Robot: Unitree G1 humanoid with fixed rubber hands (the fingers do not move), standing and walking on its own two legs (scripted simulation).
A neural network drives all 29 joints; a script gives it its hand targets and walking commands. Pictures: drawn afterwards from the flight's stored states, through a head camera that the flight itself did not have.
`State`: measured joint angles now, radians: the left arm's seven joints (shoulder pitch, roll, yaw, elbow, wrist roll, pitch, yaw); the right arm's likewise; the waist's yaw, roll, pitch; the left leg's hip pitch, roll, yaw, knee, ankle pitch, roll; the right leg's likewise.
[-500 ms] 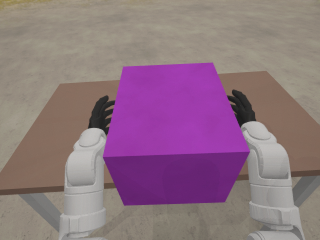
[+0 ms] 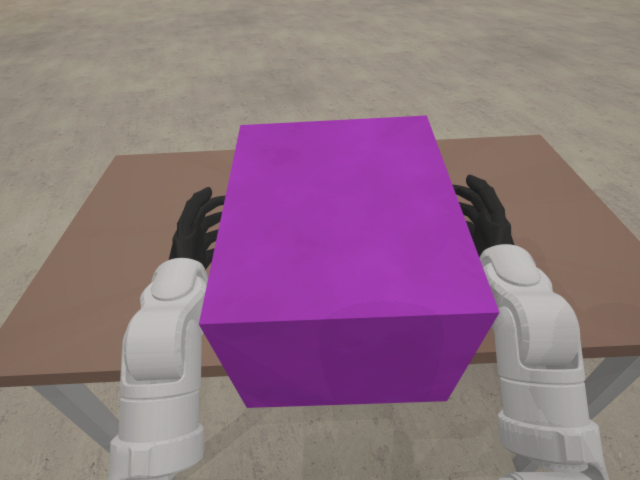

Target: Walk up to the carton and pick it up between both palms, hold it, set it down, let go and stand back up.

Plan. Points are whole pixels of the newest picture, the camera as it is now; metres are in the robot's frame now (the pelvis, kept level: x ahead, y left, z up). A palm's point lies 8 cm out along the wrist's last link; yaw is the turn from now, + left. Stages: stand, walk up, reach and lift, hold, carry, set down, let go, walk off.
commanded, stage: hold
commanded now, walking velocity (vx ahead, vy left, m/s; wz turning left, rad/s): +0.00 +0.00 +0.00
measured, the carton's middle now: (339, 257) +0.36 +0.00 +0.14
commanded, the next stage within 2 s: none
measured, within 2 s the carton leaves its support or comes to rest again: neither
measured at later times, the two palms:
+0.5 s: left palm (197, 246) +0.33 +0.16 +0.19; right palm (501, 236) +0.33 -0.17 +0.19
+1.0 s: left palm (196, 263) +0.33 +0.16 +0.17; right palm (495, 253) +0.32 -0.17 +0.17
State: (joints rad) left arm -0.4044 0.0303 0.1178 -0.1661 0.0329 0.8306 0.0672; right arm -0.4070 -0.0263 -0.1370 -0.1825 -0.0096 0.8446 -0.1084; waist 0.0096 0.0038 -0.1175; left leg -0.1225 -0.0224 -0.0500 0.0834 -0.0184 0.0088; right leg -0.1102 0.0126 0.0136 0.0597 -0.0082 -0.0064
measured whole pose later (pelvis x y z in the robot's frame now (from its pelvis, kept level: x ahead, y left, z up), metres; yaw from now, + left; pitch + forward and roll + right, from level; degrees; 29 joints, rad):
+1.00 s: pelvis -0.02 +0.00 +0.00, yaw +1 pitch +2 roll +0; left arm -0.51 0.02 0.17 0.06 0.07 0.79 0.02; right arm -0.49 -0.01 -0.19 0.01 -0.08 0.81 -0.05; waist -0.01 0.00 -0.13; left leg -0.14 -0.02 -0.06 0.11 0.00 0.01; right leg -0.13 0.01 0.00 0.10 -0.01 -0.01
